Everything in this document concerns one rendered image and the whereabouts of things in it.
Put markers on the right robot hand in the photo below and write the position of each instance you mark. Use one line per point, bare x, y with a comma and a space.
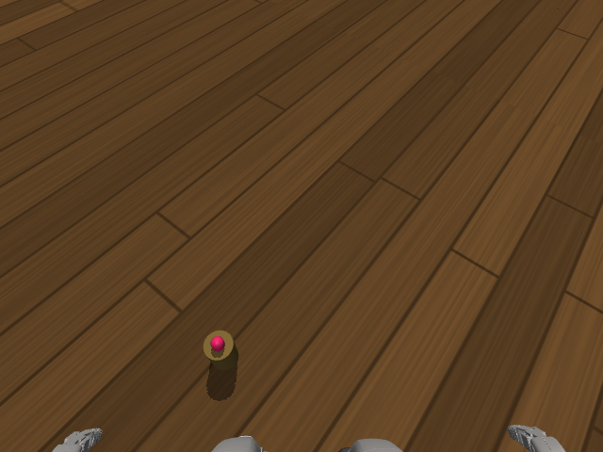
534, 439

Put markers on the bottle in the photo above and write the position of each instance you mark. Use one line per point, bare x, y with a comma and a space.
220, 349

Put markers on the left robot hand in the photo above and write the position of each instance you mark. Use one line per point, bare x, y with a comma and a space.
80, 441

